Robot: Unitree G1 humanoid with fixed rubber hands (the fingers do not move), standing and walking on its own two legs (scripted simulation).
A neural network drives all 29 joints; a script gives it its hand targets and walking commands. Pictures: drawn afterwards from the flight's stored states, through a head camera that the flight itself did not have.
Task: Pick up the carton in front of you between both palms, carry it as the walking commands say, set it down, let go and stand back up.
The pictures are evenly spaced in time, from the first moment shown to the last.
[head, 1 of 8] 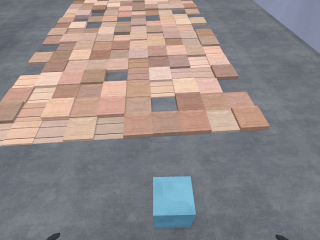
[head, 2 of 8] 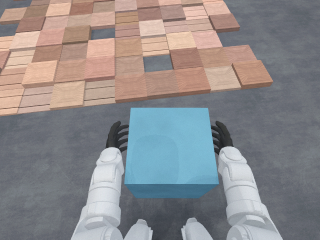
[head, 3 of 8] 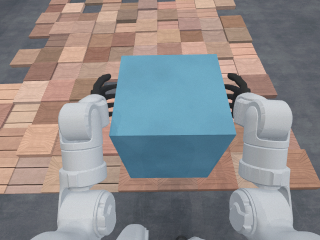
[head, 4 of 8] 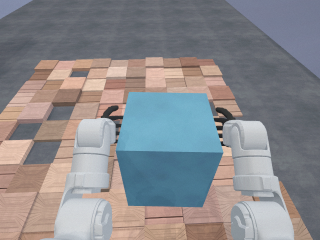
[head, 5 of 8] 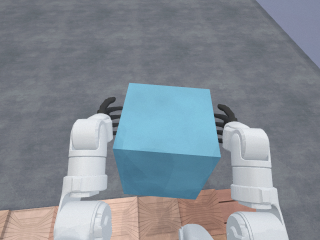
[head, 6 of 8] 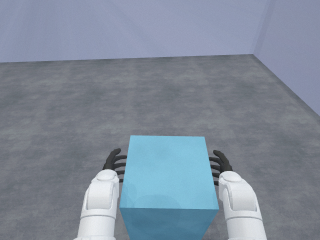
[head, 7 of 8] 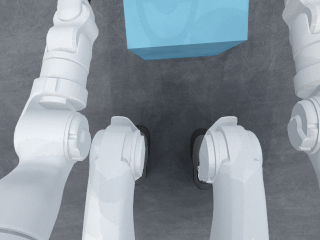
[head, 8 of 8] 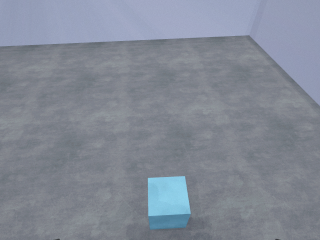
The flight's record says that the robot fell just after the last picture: no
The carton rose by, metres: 0.81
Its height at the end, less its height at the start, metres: +0.00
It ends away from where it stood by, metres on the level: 6.33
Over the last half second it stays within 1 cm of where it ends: yes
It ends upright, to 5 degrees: yes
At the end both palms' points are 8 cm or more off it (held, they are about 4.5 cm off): yes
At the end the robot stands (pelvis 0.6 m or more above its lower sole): yes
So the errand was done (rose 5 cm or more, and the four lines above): yes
